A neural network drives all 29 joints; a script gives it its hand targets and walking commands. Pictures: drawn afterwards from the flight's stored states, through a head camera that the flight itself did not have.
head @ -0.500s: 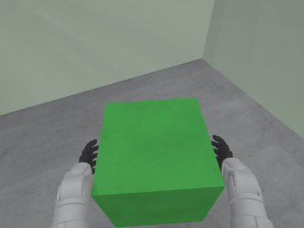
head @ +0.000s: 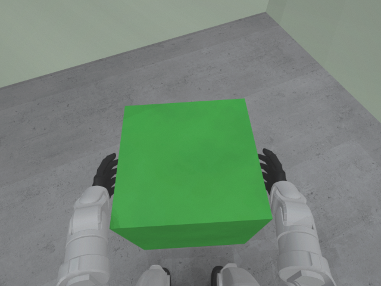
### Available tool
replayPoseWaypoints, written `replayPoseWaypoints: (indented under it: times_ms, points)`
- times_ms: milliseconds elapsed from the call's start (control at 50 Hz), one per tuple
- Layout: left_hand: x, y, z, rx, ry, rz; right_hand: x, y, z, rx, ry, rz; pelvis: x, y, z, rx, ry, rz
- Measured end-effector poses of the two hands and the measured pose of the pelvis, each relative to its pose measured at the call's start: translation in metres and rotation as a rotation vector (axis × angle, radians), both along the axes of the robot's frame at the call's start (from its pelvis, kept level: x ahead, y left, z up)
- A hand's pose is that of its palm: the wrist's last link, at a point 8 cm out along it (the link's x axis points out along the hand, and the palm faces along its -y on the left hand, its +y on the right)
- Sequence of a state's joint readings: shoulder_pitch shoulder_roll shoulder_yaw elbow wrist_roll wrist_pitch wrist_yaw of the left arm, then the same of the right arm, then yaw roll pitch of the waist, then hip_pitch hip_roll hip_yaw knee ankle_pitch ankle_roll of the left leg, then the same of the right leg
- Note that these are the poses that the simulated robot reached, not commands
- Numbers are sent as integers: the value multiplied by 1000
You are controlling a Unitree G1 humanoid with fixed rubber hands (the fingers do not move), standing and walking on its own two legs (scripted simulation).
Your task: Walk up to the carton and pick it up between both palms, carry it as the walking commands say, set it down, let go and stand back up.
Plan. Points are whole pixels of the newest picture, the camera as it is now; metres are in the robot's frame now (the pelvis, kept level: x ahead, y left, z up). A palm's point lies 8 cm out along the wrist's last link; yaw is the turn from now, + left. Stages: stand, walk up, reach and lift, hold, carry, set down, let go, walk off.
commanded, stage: set down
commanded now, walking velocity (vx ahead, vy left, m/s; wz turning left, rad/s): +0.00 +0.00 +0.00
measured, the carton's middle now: (190, 180) +0.36 +0.01 -0.12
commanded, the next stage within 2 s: none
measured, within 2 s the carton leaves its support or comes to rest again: neither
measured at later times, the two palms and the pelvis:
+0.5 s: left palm (115, 186) +0.35 +0.20 -0.13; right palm (261, 184) +0.35 -0.18 -0.13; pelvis -0.03 +0.01 -0.06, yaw -1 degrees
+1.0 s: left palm (123, 187) +0.38 +0.21 -0.22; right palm (250, 183) +0.38 -0.17 -0.21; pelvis -0.04 +0.01 -0.14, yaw -2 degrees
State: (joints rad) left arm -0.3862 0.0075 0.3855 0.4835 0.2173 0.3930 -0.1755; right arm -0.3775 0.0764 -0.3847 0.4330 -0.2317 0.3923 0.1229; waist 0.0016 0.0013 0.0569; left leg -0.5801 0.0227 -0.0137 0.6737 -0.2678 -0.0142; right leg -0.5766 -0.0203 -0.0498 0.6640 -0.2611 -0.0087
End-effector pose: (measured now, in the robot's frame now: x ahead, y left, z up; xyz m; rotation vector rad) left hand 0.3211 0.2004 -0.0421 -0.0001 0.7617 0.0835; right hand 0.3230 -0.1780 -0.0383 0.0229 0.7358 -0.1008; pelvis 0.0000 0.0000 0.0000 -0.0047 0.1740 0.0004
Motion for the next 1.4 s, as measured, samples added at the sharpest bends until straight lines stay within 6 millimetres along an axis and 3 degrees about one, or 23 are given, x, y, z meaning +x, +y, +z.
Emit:
replayPoseWaypoints:
  times_ms: [640,1400]
  points:
    - [41,2,-112,-28,-10,17,39,2,-113,13,-12,-6,-35,6,-85,-1,400,-20]
    - [78,7,-244,-8,-21,33,83,9,-246,12,-25,2,-55,12,-201,-1,641,-23]
